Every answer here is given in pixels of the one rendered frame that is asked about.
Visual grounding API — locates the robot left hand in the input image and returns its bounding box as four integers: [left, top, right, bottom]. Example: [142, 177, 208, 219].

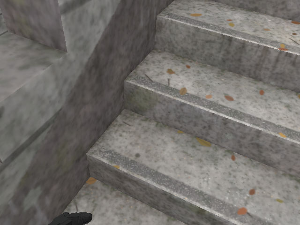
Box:
[48, 212, 93, 225]

